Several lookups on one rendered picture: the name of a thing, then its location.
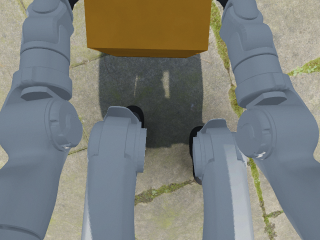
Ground left robot foot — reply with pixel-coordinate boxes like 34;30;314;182
126;105;144;129

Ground left robot forearm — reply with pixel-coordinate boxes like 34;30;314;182
0;0;74;145

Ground robot right upper arm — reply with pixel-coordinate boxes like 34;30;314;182
235;104;320;240

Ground left robot hand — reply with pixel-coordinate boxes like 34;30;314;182
68;0;79;10

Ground robot left upper arm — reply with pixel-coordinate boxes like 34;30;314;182
0;97;83;240

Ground right robot forearm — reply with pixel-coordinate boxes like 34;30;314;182
219;0;319;131

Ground carton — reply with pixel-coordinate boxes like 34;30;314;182
84;0;212;58

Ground right robot foot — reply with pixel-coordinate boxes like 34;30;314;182
189;126;203;185

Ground robot foot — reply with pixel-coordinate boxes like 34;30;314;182
126;105;144;129
189;126;203;185

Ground right robot hand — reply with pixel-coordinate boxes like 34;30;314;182
216;0;228;10

